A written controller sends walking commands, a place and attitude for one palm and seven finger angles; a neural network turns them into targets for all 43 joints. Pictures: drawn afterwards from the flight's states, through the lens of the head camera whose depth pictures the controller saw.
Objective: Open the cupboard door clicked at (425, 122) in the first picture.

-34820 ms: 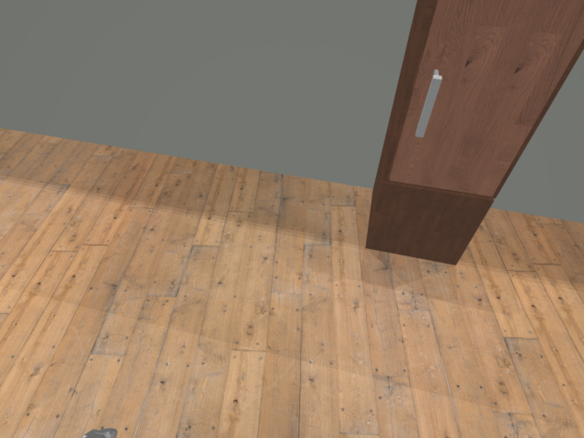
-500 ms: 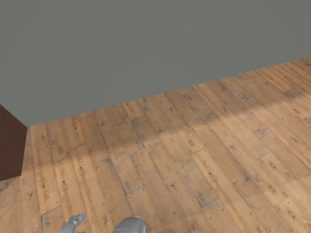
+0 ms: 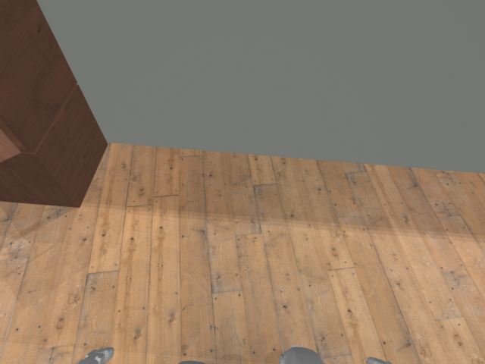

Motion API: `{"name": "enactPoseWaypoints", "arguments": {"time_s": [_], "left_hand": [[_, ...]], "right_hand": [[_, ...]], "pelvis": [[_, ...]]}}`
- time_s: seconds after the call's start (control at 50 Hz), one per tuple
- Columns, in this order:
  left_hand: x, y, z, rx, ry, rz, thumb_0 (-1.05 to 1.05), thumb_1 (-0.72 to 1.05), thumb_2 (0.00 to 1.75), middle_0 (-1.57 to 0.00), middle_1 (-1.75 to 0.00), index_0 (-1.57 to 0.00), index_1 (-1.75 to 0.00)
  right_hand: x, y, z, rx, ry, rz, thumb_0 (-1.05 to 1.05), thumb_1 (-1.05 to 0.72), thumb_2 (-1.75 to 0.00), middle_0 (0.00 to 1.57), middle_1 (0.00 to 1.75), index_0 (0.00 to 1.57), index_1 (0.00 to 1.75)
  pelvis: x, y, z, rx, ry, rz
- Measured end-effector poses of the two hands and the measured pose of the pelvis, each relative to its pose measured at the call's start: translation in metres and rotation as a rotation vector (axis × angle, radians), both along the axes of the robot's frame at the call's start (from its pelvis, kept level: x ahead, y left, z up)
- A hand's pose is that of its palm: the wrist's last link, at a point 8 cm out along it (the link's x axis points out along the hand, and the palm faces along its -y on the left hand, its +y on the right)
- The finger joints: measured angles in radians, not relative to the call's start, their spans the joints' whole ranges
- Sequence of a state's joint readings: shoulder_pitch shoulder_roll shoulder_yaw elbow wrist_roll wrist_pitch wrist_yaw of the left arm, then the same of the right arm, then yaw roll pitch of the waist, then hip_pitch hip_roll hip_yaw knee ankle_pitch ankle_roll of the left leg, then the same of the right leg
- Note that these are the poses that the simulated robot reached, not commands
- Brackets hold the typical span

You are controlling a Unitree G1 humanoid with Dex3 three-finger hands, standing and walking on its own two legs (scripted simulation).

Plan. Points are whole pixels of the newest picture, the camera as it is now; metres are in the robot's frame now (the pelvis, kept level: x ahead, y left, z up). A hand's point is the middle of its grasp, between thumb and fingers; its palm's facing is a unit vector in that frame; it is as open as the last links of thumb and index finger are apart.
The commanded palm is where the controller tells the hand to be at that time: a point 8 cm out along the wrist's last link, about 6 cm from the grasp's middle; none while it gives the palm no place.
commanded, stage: turn to face it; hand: left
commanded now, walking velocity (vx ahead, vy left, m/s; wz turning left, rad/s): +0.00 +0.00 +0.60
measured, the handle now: out of the picture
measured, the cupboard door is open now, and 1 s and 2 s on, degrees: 46 46 46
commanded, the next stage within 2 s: take the last steps up to it in 1.10 s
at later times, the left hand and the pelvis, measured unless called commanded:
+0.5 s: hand out of the picture +0.01 +0.16 -0.18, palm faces +0.34 -0.92 -0.22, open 7.4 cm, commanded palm none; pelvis +0.02 -0.04 -0.01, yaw +20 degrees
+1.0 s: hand out of the picture +0.03 +0.16 -0.15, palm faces +0.55 -0.79 -0.29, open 7.4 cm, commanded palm none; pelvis +0.06 -0.06 -0.01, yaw +35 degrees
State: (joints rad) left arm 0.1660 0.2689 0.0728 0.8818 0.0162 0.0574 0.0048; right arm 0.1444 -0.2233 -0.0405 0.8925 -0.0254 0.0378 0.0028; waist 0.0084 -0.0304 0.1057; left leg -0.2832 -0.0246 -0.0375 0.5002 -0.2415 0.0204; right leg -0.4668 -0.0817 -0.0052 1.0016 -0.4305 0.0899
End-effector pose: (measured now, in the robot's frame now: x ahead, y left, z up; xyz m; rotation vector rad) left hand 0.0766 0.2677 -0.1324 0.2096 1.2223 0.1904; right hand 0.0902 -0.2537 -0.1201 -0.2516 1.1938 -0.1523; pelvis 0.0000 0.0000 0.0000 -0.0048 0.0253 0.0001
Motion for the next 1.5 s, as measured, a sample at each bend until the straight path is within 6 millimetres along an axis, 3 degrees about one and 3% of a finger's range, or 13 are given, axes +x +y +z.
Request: {"name": "enactPoseWaypoints", "arguments": {"time_s": [0.14, 0.2, 0.3, 0.44, 0.52, 0.58, 0.66, 0.78, 0.94, 1.1, 1.24, 1.36, 1.5], "left_hand": [[0.013, -0.025, 0.012, 0.044, -0.095, 0.034, 0.00, 0.91, 0.90, -0.20, -0.29, -0.20, -0.30], [0.004, -0.040, 0.017, 0.058, -0.104, 0.060, 0.00, 0.91, 0.90, -0.20, -0.29, -0.20, -0.30], [-0.023, -0.060, 0.019, 0.028, -0.060, 0.131, 0.00, 0.91, 0.89, -0.20, -0.29, -0.20, -0.30], [-0.068, -0.069, 0.003, -0.033, 0.001, 0.264, 0.00, 0.91, 0.89, -0.21, -0.30, -0.20, -0.30], [-0.102, -0.057, -0.019, -0.059, 0.043, 0.354, 0.00, 0.91, 0.89, -0.21, -0.30, -0.20, -0.30], [-0.119, -0.045, -0.027, -0.055, 0.087, 0.409, 0.00, 0.91, 0.89, -0.20, -0.30, -0.20, -0.30], [-0.119, -0.032, -0.017, -0.035, 0.063, 0.462, 0.01, 0.91, 0.89, -0.20, -0.29, -0.20, -0.30], [-0.100, -0.026, 0.002, 0.003, -0.024, 0.493, 0.00, 0.91, 0.90, -0.20, -0.29, -0.20, -0.30], [-0.077, -0.051, 0.011, 0.066, -0.099, 0.519, 0.00, 0.91, 0.90, -0.20, -0.29, -0.20, -0.30], [-0.101, -0.102, 0.012, 0.000, -0.030, 0.610, 0.00, 0.91, 0.89, -0.20, -0.29, -0.20, -0.30], [-0.146, -0.127, -0.008, -0.084, 0.043, 0.722, 0.00, 0.91, 0.89, -0.21, -0.30, -0.20, -0.30], [-0.186, -0.124, -0.028, -0.144, 0.130, 0.796, 0.00, 0.91, 0.89, -0.20, -0.29, -0.20, -0.30], [-0.165, -0.086, -0.008, -0.111, 0.048, 0.807, 0.01, 0.91, 0.90, -0.20, -0.29, -0.20, -0.30]], "right_hand": [[0.002, -0.026, -0.023, 0.045, 0.055, 0.028, 0.01, -0.90, -0.90, 0.20, 0.30, 0.20, 0.30], [0.011, -0.038, -0.029, 0.052, 0.072, 0.048, 0.01, -0.91, -0.90, 0.20, 0.30, 0.20, 0.30], [0.036, -0.043, -0.019, 0.057, 0.076, 0.103, 0.01, -0.91, -0.90, 0.20, 0.30, 0.20, 0.30], [0.089, -0.016, -0.008, 0.041, 0.043, 0.250, 0.01, -0.91, -0.90, 0.20, 0.30, 0.19, 0.30], [0.125, 0.013, -0.007, 0.017, -0.030, 0.351, 0.01, -0.91, -0.90, 0.20, 0.30, 0.19, 0.30], [0.139, 0.030, -0.003, 0.001, -0.073, 0.407, 0.01, -0.91, -0.90, 0.20, 0.30, 0.20, 0.30], [0.141, 0.039, 0.005, -0.018, -0.059, 0.454, 0.01, -0.91, -0.90, 0.20, 0.30, 0.20, 0.30], [0.138, 0.039, 0.003, -0.006, 0.001, 0.493, 0.01, -0.91, -0.90, 0.20, 0.30, 0.20, 0.30], [0.152, 0.016, -0.026, 0.039, 0.064, 0.509, 0.01, -0.90, -0.90, 0.20, 0.30, 0.20, 0.30], [0.177, 0.020, -0.018, 0.038, 0.088, 0.564, 0.01, -0.91, -0.90, 0.20, 0.30, 0.20, 0.30], [0.196, 0.063, -0.008, 0.021, 0.054, 0.668, 0.01, -0.91, -0.90, 0.20, 0.30, 0.19, 0.30], [0.196, 0.100, -0.003, 0.011, -0.014, 0.749, 0.01, -0.91, -0.90, 0.20, 0.30, 0.20, 0.30], [0.167, 0.098, 0.000, 0.002, 0.074, 0.748, 0.01, -0.91, -0.90, 0.20, 0.30, 0.20, 0.30]], "pelvis": [[0.006, -0.032, -0.009, 0.017, 0.007, 0.090], [0.007, -0.041, -0.008, 0.023, -0.006, 0.133], [0.014, -0.049, 0.002, 0.045, -0.015, 0.200], [0.020, -0.046, 0.002, 0.048, -0.012, 0.298], [0.023, -0.033, -0.012, 0.022, -0.010, 0.351], [0.021, -0.028, -0.016, 0.020, -0.007, 0.392], [0.024, -0.027, -0.006, 0.004, -0.006, 0.439], [0.032, -0.033, 0.002, -0.009, -0.010, 0.500], [0.053, -0.060, -0.010, 0.017, -0.004, 0.573], [0.064, -0.065, 0.002, 0.042, -0.018, 0.653], [0.062, -0.054, 0.000, 0.032, -0.021, 0.704], [0.055, -0.035, -0.008, 0.013, -0.023, 0.729], [0.064, -0.017, 0.007, -0.004, -0.022, 0.771]]}}
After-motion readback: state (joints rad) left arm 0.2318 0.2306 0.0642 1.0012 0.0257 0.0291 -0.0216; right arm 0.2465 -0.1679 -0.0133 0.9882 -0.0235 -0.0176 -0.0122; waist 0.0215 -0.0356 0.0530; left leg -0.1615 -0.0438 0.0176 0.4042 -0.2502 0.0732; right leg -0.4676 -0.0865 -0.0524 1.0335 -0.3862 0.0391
